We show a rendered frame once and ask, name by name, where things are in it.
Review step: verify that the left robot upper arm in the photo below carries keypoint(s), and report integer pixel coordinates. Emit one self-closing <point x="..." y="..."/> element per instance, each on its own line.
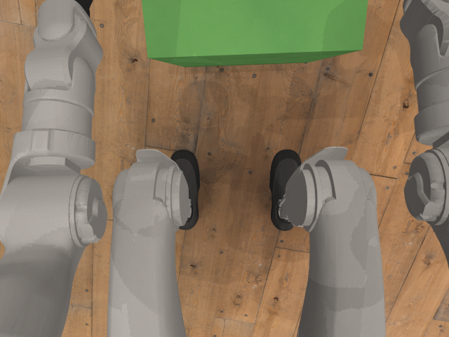
<point x="46" y="222"/>

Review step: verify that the carton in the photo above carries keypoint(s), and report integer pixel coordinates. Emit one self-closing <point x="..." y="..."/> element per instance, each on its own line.
<point x="201" y="33"/>

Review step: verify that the left robot forearm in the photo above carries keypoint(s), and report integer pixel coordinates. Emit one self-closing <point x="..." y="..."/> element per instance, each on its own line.
<point x="58" y="103"/>

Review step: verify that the robot right foot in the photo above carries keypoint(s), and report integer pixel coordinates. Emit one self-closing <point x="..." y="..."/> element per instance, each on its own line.
<point x="284" y="164"/>

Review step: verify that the right robot upper arm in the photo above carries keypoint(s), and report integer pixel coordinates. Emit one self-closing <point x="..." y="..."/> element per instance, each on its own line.
<point x="427" y="192"/>

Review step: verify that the right robot forearm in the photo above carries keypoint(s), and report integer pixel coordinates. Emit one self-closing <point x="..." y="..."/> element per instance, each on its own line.
<point x="425" y="24"/>

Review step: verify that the right robot shin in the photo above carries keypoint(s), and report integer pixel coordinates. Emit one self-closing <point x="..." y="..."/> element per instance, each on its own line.
<point x="286" y="209"/>

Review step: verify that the robot left hand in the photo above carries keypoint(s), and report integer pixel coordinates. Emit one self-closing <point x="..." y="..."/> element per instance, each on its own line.
<point x="86" y="4"/>

